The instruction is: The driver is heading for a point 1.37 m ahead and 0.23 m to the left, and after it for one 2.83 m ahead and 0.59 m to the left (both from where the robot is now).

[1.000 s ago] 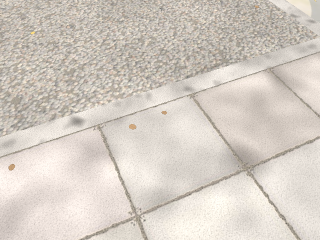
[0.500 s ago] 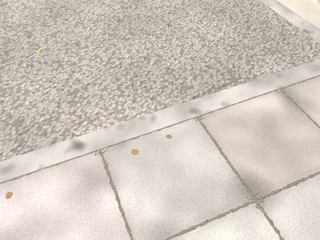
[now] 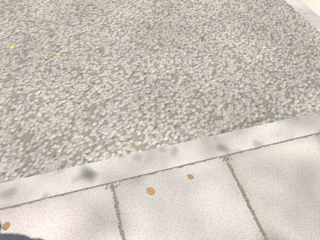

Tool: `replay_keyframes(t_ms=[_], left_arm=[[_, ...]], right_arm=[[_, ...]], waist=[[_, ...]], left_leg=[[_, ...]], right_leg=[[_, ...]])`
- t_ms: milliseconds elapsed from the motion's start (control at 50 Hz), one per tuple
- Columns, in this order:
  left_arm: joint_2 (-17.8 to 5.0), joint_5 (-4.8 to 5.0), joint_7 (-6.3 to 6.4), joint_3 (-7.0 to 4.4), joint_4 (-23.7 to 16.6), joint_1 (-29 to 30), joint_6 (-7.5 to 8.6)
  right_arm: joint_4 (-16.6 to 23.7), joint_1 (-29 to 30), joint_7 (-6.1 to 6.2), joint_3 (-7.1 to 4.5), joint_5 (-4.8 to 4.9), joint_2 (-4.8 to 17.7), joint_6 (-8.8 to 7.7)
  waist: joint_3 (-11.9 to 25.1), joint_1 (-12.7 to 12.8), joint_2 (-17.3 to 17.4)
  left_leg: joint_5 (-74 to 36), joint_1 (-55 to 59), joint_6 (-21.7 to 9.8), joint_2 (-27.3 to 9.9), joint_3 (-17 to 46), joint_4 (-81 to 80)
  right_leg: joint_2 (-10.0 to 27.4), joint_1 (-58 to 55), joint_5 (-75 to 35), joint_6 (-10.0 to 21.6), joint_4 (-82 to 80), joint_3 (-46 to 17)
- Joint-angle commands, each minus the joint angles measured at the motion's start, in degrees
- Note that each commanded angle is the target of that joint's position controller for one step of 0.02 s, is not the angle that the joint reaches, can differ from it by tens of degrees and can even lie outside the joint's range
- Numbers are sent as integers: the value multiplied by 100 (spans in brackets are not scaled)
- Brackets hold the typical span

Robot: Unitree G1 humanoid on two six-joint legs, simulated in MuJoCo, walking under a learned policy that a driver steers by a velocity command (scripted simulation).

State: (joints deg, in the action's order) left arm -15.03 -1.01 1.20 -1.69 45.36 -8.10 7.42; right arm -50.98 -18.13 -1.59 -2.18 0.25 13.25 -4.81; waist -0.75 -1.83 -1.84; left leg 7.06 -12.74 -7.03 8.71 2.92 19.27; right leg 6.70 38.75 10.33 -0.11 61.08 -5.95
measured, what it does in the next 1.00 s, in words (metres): walks ahead, turning left: right foot, then left foot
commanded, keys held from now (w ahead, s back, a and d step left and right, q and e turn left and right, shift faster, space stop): w+q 0.62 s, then w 0.24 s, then w+e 0.14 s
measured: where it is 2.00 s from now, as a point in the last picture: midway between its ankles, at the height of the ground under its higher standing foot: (108, 139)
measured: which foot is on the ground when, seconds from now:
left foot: down 0.00-0.26, up 0.28-0.76, down 0.78-1.00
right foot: up 0.00-0.22, down 0.24-0.76, up 0.78-1.00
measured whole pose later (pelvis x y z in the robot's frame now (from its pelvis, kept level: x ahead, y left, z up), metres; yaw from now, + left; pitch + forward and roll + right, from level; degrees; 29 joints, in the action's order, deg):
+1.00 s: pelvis +0.48 +0.12 +0.00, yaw +27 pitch +1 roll +1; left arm -17.2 1.3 -0.2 -3.1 45.9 -12.5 4.3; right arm -42.7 -17.1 -2.0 -3.3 -0.4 14.2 -4.9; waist -0.7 -0.6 -2.7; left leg 10.1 -10.9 -4.9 4.3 -3.2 19.3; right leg 7.6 37.3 12.7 0.0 64.0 -2.5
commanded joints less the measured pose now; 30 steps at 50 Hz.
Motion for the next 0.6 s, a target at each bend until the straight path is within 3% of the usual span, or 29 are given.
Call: replay_keyframes(t_ms=[20,80,140,180,220,240,260,280,300,320,340,380,420,460,520,600], left_arm=[[-289,-51,94,-80,-371,-10,-57],[-221,62,55,-40,-588,651,-28],[-429,145,-37,-89,-776,986,35],[-594,164,-106,-151,-840,972,117],[-755,150,-103,-255,-678,273,188],[-1006,70,-64,-343,-568,-536,216],[-1476,-35,-8,-473,-493,-1350,157],[-1370,48,-55,-489,-361,-1587,74],[-820,78,-52,-359,-500,-1284,50],[-644,93,-53,-303,-548,-1029,5],[-574,81,-71,-267,-550,-749,-24],[-459,49,-111,-225,-487,-507,-25],[-526,72,-150,-269,-387,-563,22],[-650,72,-152,-325,-286,-644,38],[-796,61,-117,-371,-175,-735,-13],[-969,119,-67,-395,-41,-945,-96]], right_arm=[[528,269,141,-212,46,922,-112],[485,-124,187,-254,127,1003,-46],[464,-340,219,-252,164,946,28],[520,-307,251,-264,128,975,74],[623,-154,262,-228,93,853,122],[736,-33,234,-122,49,569,95],[880,-454,209,-23,129,237,21],[1001,-741,198,-19,214,470,-27],[922,-495,198,-143,250,988,11],[976,-93,200,-177,187,1036,64],[1044,92,194,-183,123,923,85],[1110,120,151,-203,125,720,160],[1208,144,124,-177,133,539,222],[1360,341,124,-177,108,507,245],[1520,705,68,-162,113,459,221],[1801,1516,-86,-111,100,359,180]], waist=[[-136,179,421],[8,-139,590],[86,-252,608],[123,-146,712],[373,246,846],[989,631,603],[1800,682,-652],[1960,579,-1789],[1231,636,-946],[663,626,-367],[325,495,-119],[26,273,-310],[29,231,-374],[10,234,-267],[3,323,-208],[-213,611,-181]], left_leg=[[-367,-1184,-855,-1203,1127,-953],[-71,-704,-660,-1217,1303,-688],[349,-23,-622,-1459,1864,-272],[341,304,-568,-1581,2237,95],[37,275,-382,-1362,2288,736],[58,-252,-178,-1073,1922,1908],[1180,-2020,267,-285,952,3702],[2683,-3228,352,-430,707,4876],[2224,-3576,404,-782,858,5469],[1710,-3533,460,-977,665,5588],[1320,-3360,499,-1124,591,5374],[964,-2968,533,-1370,446,5072],[699,-2931,598,-1428,311,4965],[370,-3118,664,-1471,338,4608],[-354,-3176,678,-1477,263,3689],[-987,-2925,579,-1407,-143,2510]], right_leg=[[-206,-747,-1072,-204,-1331,316],[-501,-962,-1541,-272,-2565,301],[-582,-988,-1305,-257,-3133,102],[-644,-1234,-805,-137,-3427,48],[-640,-2242,-509,125,-3824,173],[2,-3581,-432,475,-3702,-324],[1217,-5693,214,1243,-3826,-2145],[1975,-6069,1288,1648,-4275,-3977],[1785,-5440,1679,1437,-4364,-3454],[1498,-4721,1165,1193,-4422,-2498],[1191,-4089,556,1074,-4612,-1867],[801,-3339,-209,951,-4941,-943],[704,-3181,-857,1043,-5114,-388],[736,-3254,-1451,1116,-5170,-7],[732,-3492,-1794,1058,-5174,491],[770,-3687,-1585,921,-5139,993]])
